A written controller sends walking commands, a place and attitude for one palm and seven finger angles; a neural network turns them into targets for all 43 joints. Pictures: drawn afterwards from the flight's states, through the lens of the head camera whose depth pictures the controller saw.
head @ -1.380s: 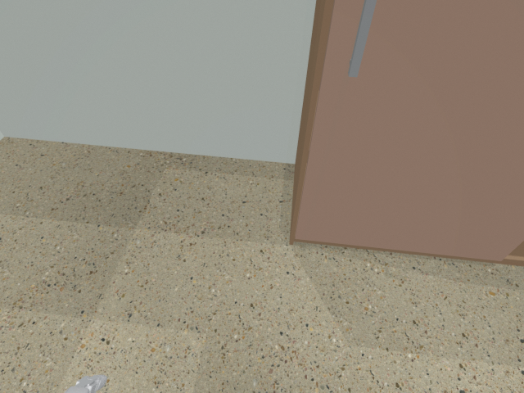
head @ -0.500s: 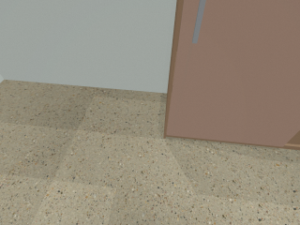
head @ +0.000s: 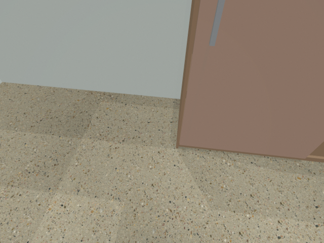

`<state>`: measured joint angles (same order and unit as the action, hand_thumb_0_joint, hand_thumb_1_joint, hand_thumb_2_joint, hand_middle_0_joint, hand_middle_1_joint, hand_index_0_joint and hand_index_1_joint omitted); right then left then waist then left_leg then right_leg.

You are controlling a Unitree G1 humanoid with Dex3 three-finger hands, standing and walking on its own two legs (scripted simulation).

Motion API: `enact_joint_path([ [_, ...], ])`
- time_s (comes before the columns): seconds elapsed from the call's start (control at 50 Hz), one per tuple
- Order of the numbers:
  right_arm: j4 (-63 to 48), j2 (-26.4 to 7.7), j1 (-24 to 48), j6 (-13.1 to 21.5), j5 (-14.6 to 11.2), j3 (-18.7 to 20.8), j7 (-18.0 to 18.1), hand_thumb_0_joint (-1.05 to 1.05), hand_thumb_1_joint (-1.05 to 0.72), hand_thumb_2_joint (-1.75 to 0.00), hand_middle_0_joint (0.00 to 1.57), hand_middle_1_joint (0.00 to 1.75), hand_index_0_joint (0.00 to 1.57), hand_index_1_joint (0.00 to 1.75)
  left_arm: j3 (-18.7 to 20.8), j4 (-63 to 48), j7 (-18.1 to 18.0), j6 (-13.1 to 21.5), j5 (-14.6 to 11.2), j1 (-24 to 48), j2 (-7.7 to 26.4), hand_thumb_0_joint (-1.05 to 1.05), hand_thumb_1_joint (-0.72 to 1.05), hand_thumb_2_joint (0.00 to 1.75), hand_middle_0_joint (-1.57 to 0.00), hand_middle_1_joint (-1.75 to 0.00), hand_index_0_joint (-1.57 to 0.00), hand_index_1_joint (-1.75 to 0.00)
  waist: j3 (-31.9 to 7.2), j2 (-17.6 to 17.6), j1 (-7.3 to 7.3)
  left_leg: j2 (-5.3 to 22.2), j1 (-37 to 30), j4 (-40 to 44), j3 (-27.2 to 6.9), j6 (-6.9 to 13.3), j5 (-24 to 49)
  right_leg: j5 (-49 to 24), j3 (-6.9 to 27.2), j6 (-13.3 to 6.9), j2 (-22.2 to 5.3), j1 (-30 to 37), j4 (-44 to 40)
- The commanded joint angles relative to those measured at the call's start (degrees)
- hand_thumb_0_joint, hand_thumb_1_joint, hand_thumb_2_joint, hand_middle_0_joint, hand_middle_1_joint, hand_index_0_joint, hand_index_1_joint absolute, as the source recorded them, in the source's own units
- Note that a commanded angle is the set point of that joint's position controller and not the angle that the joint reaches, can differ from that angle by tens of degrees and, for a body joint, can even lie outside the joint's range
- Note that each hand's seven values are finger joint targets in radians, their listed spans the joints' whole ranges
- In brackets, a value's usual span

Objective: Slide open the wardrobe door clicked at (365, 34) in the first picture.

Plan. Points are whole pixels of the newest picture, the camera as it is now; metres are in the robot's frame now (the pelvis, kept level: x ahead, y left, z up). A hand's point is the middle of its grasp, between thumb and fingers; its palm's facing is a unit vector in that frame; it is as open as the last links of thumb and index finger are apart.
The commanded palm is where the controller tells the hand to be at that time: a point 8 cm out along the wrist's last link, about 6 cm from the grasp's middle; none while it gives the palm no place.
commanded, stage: look at it before walking up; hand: left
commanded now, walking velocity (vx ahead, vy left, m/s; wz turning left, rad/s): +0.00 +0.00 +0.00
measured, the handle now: (217, 14) +0.87 -0.15 +0.20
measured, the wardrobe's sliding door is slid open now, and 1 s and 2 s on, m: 0.00 0.00 0.00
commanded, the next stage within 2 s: walk to a spot facing it in 0.06 s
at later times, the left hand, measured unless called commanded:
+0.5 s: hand out of the picture +0.06 +0.20 -0.18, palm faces -0.12 -0.95 -0.28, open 7.4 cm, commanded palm none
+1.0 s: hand out of the picture +0.08 +0.16 -0.17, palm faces -0.31 -0.92 -0.24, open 7.4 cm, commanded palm none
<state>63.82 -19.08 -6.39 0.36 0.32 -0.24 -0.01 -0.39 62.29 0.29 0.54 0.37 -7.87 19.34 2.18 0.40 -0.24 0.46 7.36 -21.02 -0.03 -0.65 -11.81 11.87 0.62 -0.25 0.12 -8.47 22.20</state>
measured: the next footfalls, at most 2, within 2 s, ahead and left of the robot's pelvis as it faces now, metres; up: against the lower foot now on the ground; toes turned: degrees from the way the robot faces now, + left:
left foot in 1.14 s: +0.05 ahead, +0.11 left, +0.00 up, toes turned -31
right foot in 1.68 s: -0.14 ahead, -0.04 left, +0.00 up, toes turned -57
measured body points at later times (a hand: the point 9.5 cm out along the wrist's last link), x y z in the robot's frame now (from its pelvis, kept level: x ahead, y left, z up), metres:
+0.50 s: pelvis -0.01 -0.01 -0.02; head +0.01 -0.03 +0.43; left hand +0.07 +0.25 -0.15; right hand +0.04 -0.28 -0.17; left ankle +0.00 +0.13 -0.75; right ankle -0.01 -0.10 -0.73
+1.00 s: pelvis -0.03 -0.01 -0.01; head +0.00 -0.03 +0.44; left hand +0.10 +0.21 -0.15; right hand -0.02 -0.30 -0.14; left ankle +0.01 +0.14 -0.69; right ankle -0.02 -0.10 -0.75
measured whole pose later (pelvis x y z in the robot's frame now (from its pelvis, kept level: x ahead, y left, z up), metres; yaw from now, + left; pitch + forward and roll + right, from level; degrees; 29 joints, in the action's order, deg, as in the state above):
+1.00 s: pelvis -0.03 -0.01 -0.01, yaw -24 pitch +1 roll +1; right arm 53.3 -14.3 -5.3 -3.2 0.5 3.5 1.8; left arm 3.5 52.8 0.2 -1.9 1.0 -15.4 12.0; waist 3.0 0.3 -3.0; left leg 1.6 24.1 -53.1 -2.5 -4.1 -21.8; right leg 8.1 10.1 -3.4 7.4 -17.6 25.5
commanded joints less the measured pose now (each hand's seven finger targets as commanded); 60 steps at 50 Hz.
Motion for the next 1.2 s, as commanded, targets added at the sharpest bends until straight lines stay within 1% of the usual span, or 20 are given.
enact_joint_path([
  [0.0,-3.9,-11.9,2.6,1.5,0.1,2.4,0.7,0.00,-0.90,-0.90,0.20,0.30,0.20,0.30,2.4,-3.7,-1.0,1.3,0.2,2.5,11.9,0.00,0.90,0.90,-0.20,-0.30,-0.20,-0.30,-4.1,-0.3,0.29,6.2,-0.6,2.9,-5.3,1.9,8.0,-8.8,6.1,-1.7,-7.0,0.7,-4.0],
  [0.18,-4.0,-11.9,2.6,1.6,0.2,2.6,1.1,0.00,-0.90,-0.90,0.20,0.30,0.20,0.30,2.7,-4.1,-1.0,0.9,0.3,2.8,11.7,0.00,0.90,0.90,-0.20,-0.30,-0.20,-0.30,-4.5,-0.5,0.37,6.9,-2.6,2.0,-3.9,1.7,11.7,-14.1,6.4,-1.8,-6.5,0.3,-2.4],
  [0.24,-4.2,-5.5,-1.1,0.3,0.3,1.9,1.5,0.00,-0.90,-0.90,0.20,0.30,0.20,0.30,2.0,-4.4,-1.3,-1.1,0.3,-0.7,5.9,0.00,0.90,0.90,-0.20,-0.30,-0.20,-0.30,-3.3,-0.4,0.55,7.3,-2.0,-1.0,-1.0,0.6,11.2,-16.7,7.2,-1.1,-6.1,-2.9,1.1],
  [0.3,-6.4,-6.5,-2.2,-0.6,0.4,3.0,1.8,0.00,-0.90,-0.90,0.20,0.30,0.20,0.30,2.7,-6.6,-0.9,-2.2,0.5,-1.5,6.0,0.00,0.90,0.90,-0.20,-0.30,-0.20,-0.30,-2.5,-1.3,0.70,9.0,-1.2,-1.9,-1.1,1.4,8.1,-14.5,7.2,-1.0,-4.2,-7.1,5.2],
  [0.36,-8.8,-7.8,-1.3,-0.9,0.6,4.2,2.0,0.00,-0.90,-0.90,0.20,0.30,0.20,0.30,3.3,-8.8,-0.4,-2.8,0.6,-2.5,4.9,0.00,0.90,0.90,-0.20,-0.30,-0.20,-0.30,-1.9,-5.4,0.38,13.1,-0.4,-0.7,-2.9,3.8,6.5,-8.8,5.2,-0.2,-1.4,-11.6,13.2],
  [0.4,-9.9,-8.1,-0.8,-0.7,0.5,4.8,1.9,0.00,-0.90,-0.90,0.20,0.30,0.20,0.30,3.6,-10.0,-0.1,-3.2,0.6,-3.0,3.4,0.00,0.90,0.90,-0.20,-0.30,-0.20,-0.30,-1.6,-11.3,-0.05,18.8,1.1,1.8,-5.8,8.2,12.0,10.3,1.5,0.8,0.2,-13.8,24.8],
  [0.44,-11.7,-7.5,1.2,-0.6,0.7,5.1,1.9,0.00,-0.90,-0.90,0.20,0.30,0.20,0.30,4.3,-11.0,0.1,-3.6,0.6,-4.7,2.6,0.00,0.90,0.90,-0.20,-0.30,-0.20,-0.30,-1.4,-11.5,-1.02,21.6,4.7,0.9,-4.5,10.2,14.8,17.1,1.7,0.9,-2.2,-12.0,29.3],
  [0.48,-13.1,-7.1,4.2,-0.8,1.0,5.4,1.8,0.00,-0.90,-0.90,0.20,0.30,0.20,0.30,4.9,-10.6,0.5,-3.2,0.8,-9.8,1.9,0.00,0.90,0.90,-0.20,-0.30,-0.20,-0.30,-2.2,-8.9,-4.04,18.8,7.7,-7.2,1.2,6.5,13.0,10.9,0.2,0.6,-3.0,-5.5,19.7],
  [0.5,-13.5,-6.6,5.2,-1.2,0.8,5.5,1.6,0.00,-0.90,-0.90,0.20,0.30,0.20,0.30,5.4,-9.6,0.5,-2.7,1.1,-13.5,3.1,0.00,0.90,0.90,-0.20,-0.30,-0.20,-0.30,-3.1,-2.3,-6.05,14.6,11.1,-17.0,4.9,2.8,6.5,-0.1,1.2,0.5,-3.2,-1.1,9.7],
  [0.52,-14.7,-1.8,2.7,-1.8,0.4,4.9,1.4,0.00,-0.90,-0.90,0.20,0.30,0.20,0.30,6.4,-9.9,-0.3,-1.6,1.9,-14.5,8.7,0.00,0.90,0.90,-0.20,-0.30,-0.20,-0.30,-1.9,18.2,-5.42,4.5,21.0,-32.6,9.2,-2.1,-15.0,-12.5,21.0,-2.3,-14.2,0.7,-2.7],
  [0.54,-16.2,-0.8,3.2,-2.0,0.3,4.6,1.4,0.00,-0.90,-0.90,0.20,0.30,0.20,0.30,6.4,-10.5,-1.0,-1.5,1.2,-14.5,10.6,0.00,0.90,0.90,-0.20,-0.30,-0.20,-0.30,-1.1,20.2,-4.79,0.6,24.7,-41.4,2.5,-2.6,-23.4,-22.2,33.3,-7.2,-20.6,-2.7,-6.7],
  [0.56,-15.6,-1.7,1.7,-2.2,0.2,5.0,1.4,0.00,-0.90,-0.90,0.20,0.30,0.20,0.30,6.4,-11.3,-1.4,-1.8,0.9,-12.6,9.4,0.00,0.90,0.90,-0.20,-0.30,-0.20,-0.30,-1.9,13.7,-3.21,2.5,23.9,-44.6,-1.9,-1.8,-19.7,-12.7,28.8,-10.3,-19.9,-3.0,-6.8],
  [0.58,-14.9,-1.5,2.0,-2.0,0.3,5.0,1.2,0.00,-0.90,-0.90,0.20,0.30,0.20,0.30,6.6,-12.3,-1.4,-1.5,0.9,-9.7,7.6,0.00,0.90,0.90,-0.20,-0.30,-0.20,-0.30,-1.4,12.5,-2.38,3.1,25.7,-45.6,-2.6,-1.8,-15.8,-8.0,28.1,-8.9,-16.6,-3.6,-7.3],
  [0.68,-13.1,-0.5,0.7,-2.0,0.5,5.1,1.5,0.00,-0.90,-0.90,0.20,0.30,0.20,0.30,6.0,-12.4,-1.3,-0.7,0.3,-9.7,4.0,0.00,0.90,0.90,-0.20,-0.30,-0.20,-0.30,-5.6,3.9,-1.47,3.3,25.0,-44.6,-2.4,-3.5,-7.6,-17.4,21.6,-7.3,-11.2,1.6,-3.0],
  [0.98,-16.4,-0.1,2.2,-1.4,0.1,4.7,2.0,0.00,-0.90,-0.90,0.20,0.30,0.20,0.30,7.0,-13.4,-0.9,-1.9,1.1,-9.0,5.3,0.00,0.90,0.90,-0.20,-0.30,-0.20,-0.30,-5.4,7.5,-2.51,0.4,18.3,-26.1,-2.7,-2.7,-11.8,-10.1,30.1,-10.0,-8.5,-1.2,-4.0],
  [1.08,-14.7,-0.4,-7.4,-0.3,-0.6,4.9,2.5,0.00,-0.90,-0.90,0.20,0.30,0.20,0.30,7.1,-15.4,-0.8,-2.7,0.9,-3.1,5.8,0.00,0.90,0.90,-0.20,-0.30,-0.20,-0.30,-7.1,8.2,1.92,-1.3,-1.6,-4.1,-1.7,-0.2,-4.6,-4.7,28.9,-4.9,-4.1,-13.1,-0.9],
  [1.1,-14.5,-2.8,-9.6,0.3,-0.5,5.3,2.9,0.00,-0.90,-0.90,0.20,0.30,0.20,0.30,6.6,-16.3,-0.6,-2.8,0.6,-3.1,3.3,0.00,0.90,0.90,-0.20,-0.30,-0.20,-0.30,-8.0,1.2,2.89,4.8,-9.5,2.3,-7.3,1.6,-5.7,3.1,23.7,-2.0,1.0,-21.1,5.1],
  [1.12,-15.7,-8.0,-7.9,0.4,0.4,6.2,2.9,0.00,-0.90,-0.90,0.20,0.30,0.20,0.30,6.1,-17.0,0.1,-2.9,0.1,-4.5,-0.1,0.00,0.90,0.90,-0.20,-0.30,-0.20,-0.30,-6.7,-16.1,2.22,20.0,-12.0,9.7,-23.3,5.2,-10.9,15.9,12.5,0.9,8.5,-31.3,20.0],
  [1.14,-17.1,-9.2,-5.3,-0.1,0.3,6.2,2.8,0.00,-0.90,-0.90,0.20,0.30,0.20,0.30,7.0,-17.2,0.1,-3.0,1.0,-2.5,2.0,0.00,0.90,0.90,-0.20,-0.30,-0.20,-0.30,-2.6,-14.4,1.96,27.6,-0.3,10.5,-26.5,8.7,-8.7,19.1,7.0,3.2,5.1,-29.9,33.0],
  [1.18,-18.9,-3.2,2.6,0.0,0.7,4.5,2.8,0.00,-0.90,-0.90,0.20,0.30,0.20,0.30,8.3,-14.3,0.8,-3.8,1.9,-6.6,3.9,0.00,0.90,0.90,-0.20,-0.30,-0.20,-0.30,0.2,-9.4,-2.76,19.6,10.0,9.4,-15.2,7.6,-5.3,11.1,6.6,4.5,2.9,-24.1,46.6],
])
